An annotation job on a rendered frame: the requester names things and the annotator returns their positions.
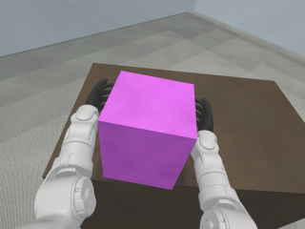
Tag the carton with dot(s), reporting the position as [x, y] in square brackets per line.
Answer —
[147, 129]

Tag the right robot upper arm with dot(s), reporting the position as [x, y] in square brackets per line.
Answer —
[222, 218]

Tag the right robot forearm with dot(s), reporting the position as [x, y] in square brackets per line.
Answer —
[214, 187]

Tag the robot right hand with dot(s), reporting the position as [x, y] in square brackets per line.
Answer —
[206, 120]

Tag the pedestal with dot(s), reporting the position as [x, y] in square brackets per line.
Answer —
[261, 142]

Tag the left robot forearm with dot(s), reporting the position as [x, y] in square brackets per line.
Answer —
[75, 157]

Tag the robot left hand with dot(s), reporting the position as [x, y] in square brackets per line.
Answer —
[95, 98]

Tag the left robot upper arm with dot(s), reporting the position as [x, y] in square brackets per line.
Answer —
[63, 203]

